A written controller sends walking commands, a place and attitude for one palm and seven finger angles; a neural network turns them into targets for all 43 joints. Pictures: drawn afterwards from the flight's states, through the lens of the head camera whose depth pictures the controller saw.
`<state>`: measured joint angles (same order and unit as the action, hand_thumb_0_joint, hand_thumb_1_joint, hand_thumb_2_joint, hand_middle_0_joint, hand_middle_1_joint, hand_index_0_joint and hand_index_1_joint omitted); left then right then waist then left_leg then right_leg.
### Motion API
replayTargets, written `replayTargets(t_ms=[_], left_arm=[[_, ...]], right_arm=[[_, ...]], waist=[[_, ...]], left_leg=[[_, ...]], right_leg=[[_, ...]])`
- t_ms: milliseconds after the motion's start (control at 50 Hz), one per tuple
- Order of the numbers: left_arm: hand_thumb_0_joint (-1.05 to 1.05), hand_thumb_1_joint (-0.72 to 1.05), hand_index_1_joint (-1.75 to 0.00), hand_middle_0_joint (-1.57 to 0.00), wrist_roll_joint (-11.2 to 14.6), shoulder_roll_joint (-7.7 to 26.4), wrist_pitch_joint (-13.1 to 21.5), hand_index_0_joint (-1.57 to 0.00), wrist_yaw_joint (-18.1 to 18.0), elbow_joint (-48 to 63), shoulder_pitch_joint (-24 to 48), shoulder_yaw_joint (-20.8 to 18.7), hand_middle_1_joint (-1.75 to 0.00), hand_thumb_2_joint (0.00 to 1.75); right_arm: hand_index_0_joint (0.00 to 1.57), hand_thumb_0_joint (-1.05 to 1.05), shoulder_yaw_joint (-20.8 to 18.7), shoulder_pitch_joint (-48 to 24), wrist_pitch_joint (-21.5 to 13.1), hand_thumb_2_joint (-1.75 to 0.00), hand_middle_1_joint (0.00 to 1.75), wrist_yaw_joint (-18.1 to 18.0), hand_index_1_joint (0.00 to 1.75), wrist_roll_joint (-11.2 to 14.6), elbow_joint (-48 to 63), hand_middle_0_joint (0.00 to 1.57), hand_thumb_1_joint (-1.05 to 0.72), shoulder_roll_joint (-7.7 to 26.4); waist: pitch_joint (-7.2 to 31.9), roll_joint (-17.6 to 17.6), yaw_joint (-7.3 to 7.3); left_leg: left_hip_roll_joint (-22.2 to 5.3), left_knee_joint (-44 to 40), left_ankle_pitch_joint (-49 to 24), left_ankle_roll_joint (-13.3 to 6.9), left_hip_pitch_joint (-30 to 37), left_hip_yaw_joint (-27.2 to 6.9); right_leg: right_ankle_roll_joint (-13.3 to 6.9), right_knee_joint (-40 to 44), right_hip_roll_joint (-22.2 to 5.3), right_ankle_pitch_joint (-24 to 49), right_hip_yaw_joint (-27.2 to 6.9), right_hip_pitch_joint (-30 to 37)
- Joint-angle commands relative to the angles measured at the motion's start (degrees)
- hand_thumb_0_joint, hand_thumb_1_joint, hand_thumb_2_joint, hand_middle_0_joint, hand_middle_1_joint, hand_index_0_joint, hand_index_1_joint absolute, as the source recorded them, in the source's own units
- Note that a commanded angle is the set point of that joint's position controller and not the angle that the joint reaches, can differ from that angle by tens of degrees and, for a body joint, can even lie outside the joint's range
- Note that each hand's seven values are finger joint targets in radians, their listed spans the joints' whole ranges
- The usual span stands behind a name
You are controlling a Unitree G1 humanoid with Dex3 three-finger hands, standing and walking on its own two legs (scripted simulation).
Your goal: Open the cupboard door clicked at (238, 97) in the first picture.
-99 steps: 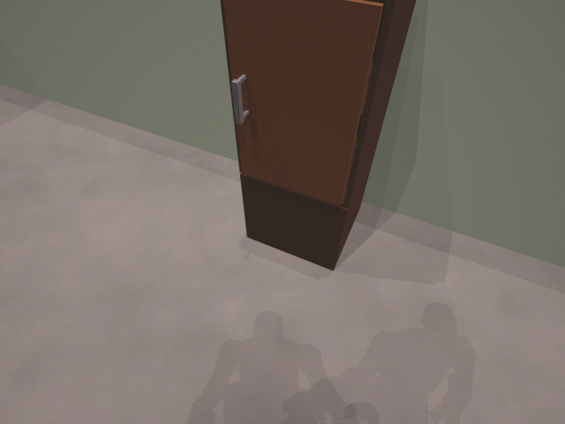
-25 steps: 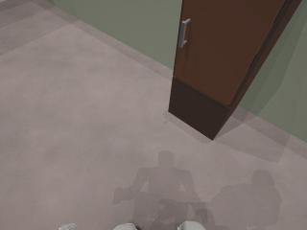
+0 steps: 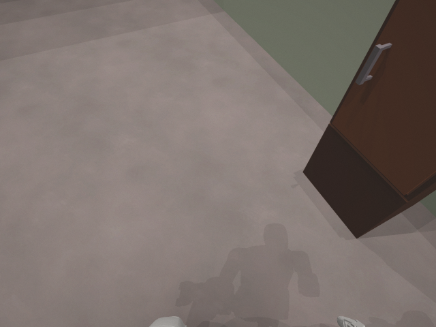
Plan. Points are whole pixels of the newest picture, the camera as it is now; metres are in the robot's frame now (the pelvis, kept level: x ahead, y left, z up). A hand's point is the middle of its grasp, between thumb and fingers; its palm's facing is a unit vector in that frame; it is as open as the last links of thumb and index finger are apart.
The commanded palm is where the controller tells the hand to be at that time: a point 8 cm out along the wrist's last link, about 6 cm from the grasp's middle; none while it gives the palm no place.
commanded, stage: walk to a spot facing it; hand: left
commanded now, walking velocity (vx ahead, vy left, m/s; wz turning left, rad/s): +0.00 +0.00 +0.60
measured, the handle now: (373, 64) +0.84 -0.43 -0.01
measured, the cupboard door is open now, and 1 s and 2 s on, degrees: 0 0 0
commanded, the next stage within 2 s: turn to face it in 1.54 s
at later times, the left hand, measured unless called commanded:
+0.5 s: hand out of the picture +0.03 +0.18 -0.14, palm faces +0.29 -0.92 -0.27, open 7.4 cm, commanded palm none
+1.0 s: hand out of the picture +0.09 +0.23 -0.12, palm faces +0.52 -0.80 -0.29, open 7.4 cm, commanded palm none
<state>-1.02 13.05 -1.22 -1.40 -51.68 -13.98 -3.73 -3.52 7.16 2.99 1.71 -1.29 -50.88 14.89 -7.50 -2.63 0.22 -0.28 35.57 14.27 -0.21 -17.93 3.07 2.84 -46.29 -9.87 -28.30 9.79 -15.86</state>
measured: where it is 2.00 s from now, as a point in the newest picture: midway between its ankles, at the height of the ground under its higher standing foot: (168, 287)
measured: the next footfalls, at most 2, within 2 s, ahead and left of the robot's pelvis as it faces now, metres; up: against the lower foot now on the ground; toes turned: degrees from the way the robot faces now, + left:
right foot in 0.26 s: +0.09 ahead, -0.15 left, +0.00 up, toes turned +5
left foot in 0.60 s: -0.01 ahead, +0.11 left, +0.00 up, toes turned +25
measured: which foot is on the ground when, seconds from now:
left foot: down 0.00-0.26, up 0.28-0.58, down 0.60-0.96, up 0.98-1.00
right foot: up 0.00-0.24, down 0.26-0.60, up 0.62-0.94, down 0.96-1.00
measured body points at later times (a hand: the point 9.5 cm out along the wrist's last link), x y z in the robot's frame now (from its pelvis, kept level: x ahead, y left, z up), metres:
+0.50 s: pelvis +0.01 -0.03 +0.02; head +0.06 -0.03 +0.46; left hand +0.01 +0.23 -0.12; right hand +0.15 -0.26 -0.13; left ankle -0.05 +0.09 -0.66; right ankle +0.05 -0.15 -0.72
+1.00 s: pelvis +0.09 -0.02 +0.01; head +0.13 -0.03 +0.45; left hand +0.06 +0.27 -0.10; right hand +0.21 -0.24 -0.16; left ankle -0.04 +0.08 -0.70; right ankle +0.19 -0.09 -0.72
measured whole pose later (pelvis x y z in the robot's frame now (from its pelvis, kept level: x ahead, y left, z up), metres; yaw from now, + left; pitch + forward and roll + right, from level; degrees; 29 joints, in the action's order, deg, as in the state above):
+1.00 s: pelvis +0.09 -0.02 +0.01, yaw +33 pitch +0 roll +1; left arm -1.4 12.9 2.1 1.3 -49.6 -8.6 -4.0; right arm -3.1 19.8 1.6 0.4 -1.3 -57.6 12.8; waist -3.3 2.2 -2.0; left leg 1.3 44.7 28.2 -0.6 -14.9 -6.1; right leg 0.7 -35.4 -3.8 -14.5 4.9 -20.4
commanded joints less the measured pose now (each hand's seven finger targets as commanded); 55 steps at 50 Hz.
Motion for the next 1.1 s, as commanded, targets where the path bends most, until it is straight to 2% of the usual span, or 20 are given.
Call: replayTargets(t_ms=[0,200,220,240,260,300,380,480,540,580,600,660,800,860,900,920,940,960,1000,1080], left_arm=[[0.0,0.9,-0.3,-0.2,-0.3,6.5,-0.1,-0.2,-0.6,8.2,5.0,-1.5,-0.3,0.9],[0.0,0.9,-0.3,-0.2,-0.1,6.0,0.4,-0.2,0.6,3.5,-6.5,-2.2,-0.3,0.9],[0.0,0.9,-0.3,-0.2,-0.6,8.1,1.0,-0.2,0.3,3.1,-8.7,-2.7,-0.3,0.9],[0.0,0.9,-0.3,-0.2,-1.5,13.5,1.7,-0.2,-0.2,3.9,-8.2,-3.5,-0.3,0.9],[0.0,0.9,-0.3,-0.2,-1.0,15.0,1.4,-0.2,-0.4,4.8,-5.9,-3.1,-0.3,0.9],[0.0,0.9,-0.3,-0.2,-1.0,11.1,1.2,-0.2,-0.8,7.1,1.3,-2.9,-0.3,0.9],[0.0,0.9,-0.3,-0.2,-1.1,8.7,1.6,-0.2,-0.9,7.2,3.6,-2.0,-0.3,0.9],[0.0,0.9,-0.3,-0.2,-1.2,11.4,1.3,-0.2,-0.8,4.8,-2.7,-3.5,-0.3,0.9],[0.0,0.9,-0.3,-0.2,-0.3,10.8,0.9,-0.2,-0.2,4.2,-2.4,-3.7,-0.3,0.9],[0.0,0.9,-0.3,-0.2,0.0,3.9,0.2,-0.2,0.8,8.2,2.2,-1.9,-0.3,0.9],[0.0,0.9,-0.3,-0.2,-0.7,5.5,0.2,-0.2,0.9,10.1,8.7,-1.4,-0.3,0.9],[0.0,0.9,-0.3,-0.2,-0.7,5.7,1.0,-0.2,1.8,8.2,10.5,-2.2,-0.3,0.9],[0.0,0.9,-0.3,-0.2,-0.2,4.2,2.0,-0.2,3.2,6.7,9.4,-1.6,-0.3,0.9],[0.0,0.9,-0.3,-0.2,-0.1,4.3,2.2,-0.2,3.3,6.3,7.2,-1.5,-0.3,0.9],[0.0,0.9,-0.3,-0.2,-0.2,5.6,2.9,-0.2,3.2,3.9,-0.6,-2.3,-0.3,0.9],[0.0,0.9,-0.3,-0.2,-0.6,9.4,3.6,-0.2,2.6,1.8,-8.1,-3.3,-0.3,0.9],[0.0,0.9,-0.3,-0.2,-1.3,16.3,4.1,-0.2,1.7,0.7,-14.1,-4.7,-0.3,0.9],[0.0,0.9,-0.3,-0.2,-0.5,15.3,3.4,-0.2,1.1,1.0,-12.0,-4.1,-0.3,0.9],[0.0,0.9,-0.3,-0.2,-0.5,10.1,3.7,-0.2,0.5,3.1,-2.6,-3.1,-0.3,0.9],[0.0,0.9,-0.3,-0.2,-0.5,4.8,5.3,-0.2,0.7,1.9,-2.7,-1.3,-0.3,0.9]], right_arm=[[0.2,0.0,-3.0,11.6,-1.3,-0.9,0.3,-1.9,0.3,-0.2,0.6,0.2,-0.9,12.6],[0.2,0.0,-2.7,-2.9,-0.5,-0.9,0.3,-2.3,0.3,-0.1,5.0,0.2,-0.9,10.1],[0.2,0.0,-2.6,-2.7,-0.5,-0.9,0.3,-2.1,0.3,0.4,5.4,0.2,-0.9,7.4],[0.2,0.0,-2.2,-0.4,-0.5,-0.9,0.3,-1.7,0.3,0.7,6.1,0.2,-0.9,2.9],[0.2,0.0,-2.8,-1.0,-0.1,-0.9,0.3,-1.4,0.3,0.2,6.1,0.2,-0.9,4.8],[0.2,0.0,-3.3,1.5,0.7,-0.9,0.3,-0.7,0.3,0.0,4.9,0.2,-0.9,4.2],[0.2,0.0,-2.0,1.5,0.6,-0.9,0.3,0.3,0.3,0.3,3.6,0.2,-0.9,2.6],[0.2,0.0,-1.0,-0.9,-0.6,-0.9,0.3,0.2,0.3,0.7,4.1,0.2,-0.9,0.7],[0.2,0.0,-1.3,5.0,-1.5,-0.9,0.3,-0.1,0.3,0.5,2.8,0.2,-0.9,2.9],[0.2,0.0,-3.9,12.9,-2.0,-0.9,0.3,-0.8,0.3,-0.7,1.1,0.2,-0.9,14.1],[0.2,0.0,-3.8,16.7,-1.8,-0.9,0.3,-1.2,0.3,-0.7,-0.6,0.2,-0.9,13.9],[0.2,0.0,-2.2,10.9,-3.0,-0.9,0.3,-2.4,0.3,-0.8,0.8,0.2,-0.9,9.2],[0.2,0.0,-1.9,11.0,-4.4,-0.9,0.3,-2.6,0.3,-0.5,-0.2,0.2,-0.9,8.8],[0.2,0.0,-2.1,9.0,-4.1,-0.9,0.3,-2.3,0.3,-0.6,-0.2,0.2,-0.9,9.0],[0.2,0.0,-2.1,6.2,-4.0,-0.9,0.3,-2.1,0.3,-0.2,0.0,0.2,-0.9,8.4],[0.2,0.0,-1.7,5.4,-4.3,-0.9,0.3,-1.9,0.3,0.5,0.7,0.2,-0.9,5.7],[0.2,0.0,-0.7,6.4,-4.8,-0.9,0.3,-1.7,0.3,1.0,2.1,0.2,-0.9,1.0],[0.2,0.0,-1.6,4.4,-4.3,-0.9,0.3,-1.4,0.3,0.2,2.9,0.2,-0.9,3.8],[0.2,0.0,-2.0,6.4,-3.8,-0.9,0.3,-0.8,0.3,-0.5,1.1,0.2,-0.9,2.8],[0.2,0.0,-1.3,5.9,-2.5,-0.9,0.3,0.8,0.3,-0.3,-0.8,0.2,-0.9,0.1]], waist=[[12.5,13.2,-5.52],[9.1,9.4,2.82],[9.2,2.0,3.85],[9.1,-15.4,3.76],[7.3,-15.8,3.31],[5.6,-9.9,-0.83],[6.2,-9.9,-2.02],[9.7,-9.2,2.11],[12.4,-4.9,-0.78],[11.1,24.9,-5.94],[9.2,17.0,-7.82],[4.0,16.8,-4.92],[5.3,10.3,-3.01],[5.1,10.9,-1.46],[6.6,8.2,2.66],[9.7,-0.5,6.21],[14.5,-20.2,8.76],[8.6,-15.4,6.69],[2.9,-9.6,1.19],[2.6,-6.7,-0.93]], left_leg=[[-19.8,-12.7,-34.1,-12.7,17.0,-20.2],[-8.0,-8.3,-6.6,-5.6,-5.4,-17.0],[-3.0,-1.4,2.6,-2.7,-11.3,-13.9],[5.2,14.9,16.8,1.7,-17.6,-5.5],[3.7,30.1,22.1,1.5,-15.9,-7.8],[1.3,39.2,15.3,0.9,-14.7,-8.7],[-1.0,28.9,11.8,3.1,-11.3,-3.2],[-0.1,9.1,14.2,2.6,-6.6,1.7],[0.0,-8.9,2.2,1.5,6.5,1.7],[-21.1,-19.5,-6.8,-8.7,19.2,-29.7],[-23.3,-19.9,-3.0,-12.4,18.8,-30.6],[-15.7,-20.7,5.1,-10.1,10.7,-24.4],[-11.5,-20.2,0.8,-10.3,12.0,-19.9],[-10.4,-18.7,4.0,-9.5,5.6,-20.5],[-7.0,-11.8,7.0,-7.3,-3.7,-18.1],[-2.0,-1.8,13.3,-4.7,-14.7,-13.8],[5.5,20.3,22.2,-1.2,-23.1,-4.9],[2.0,33.1,21.4,-1.5,-25.3,-7.8],[-2.6,38.9,10.7,-1.4,-24.1,-8.1],[-3.9,35.9,-0.1,0.6,-20.2,-4.3]], right_leg=[[0.2,-19.3,2.4,-5.8,-8.7,-16.8],[0.5,12.5,8.9,13.0,-5.1,6.9],[-0.3,21.8,3.9,13.4,-9.9,12.3],[-6.1,31.2,-12.2,11.1,-29.1,13.0],[-10.7,33.5,-18.3,11.2,-34.2,4.0],[-10.8,33.8,-14.4,2.6,-28.2,-2.8],[-8.9,26.3,-8.5,26.0,-9.3,2.3],[-9.7,19.7,-11.2,39.7,-6.7,12.2],[-4.7,12.1,-9.9,30.0,-2.2,6.7],[1.9,-10.5,2.8,-10.8,1.0,-21.4],[0.5,-15.7,2.0,-8.2,-5.4,-25.3],[0.1,-18.2,2.0,3.0,-8.9,-24.7],[1.1,-1.7,5.1,7.9,-7.0,-17.4],[1.1,7.8,7.4,9.7,-5.3,-7.3],[0.7,16.3,9.2,14.5,-4.5,8.5],[-0.6,23.5,2.6,8.2,-11.7,23.1],[-5.9,33.3,-15.9,-6.5,-34.5,29.9],[-8.5,38.9,-19.9,-15.9,-41.5,19.2],[-8.1,39.2,-17.3,-17.4,-34.4,8.1],[-5.8,35.6,-9.1,14.3,-8.6,6.1]])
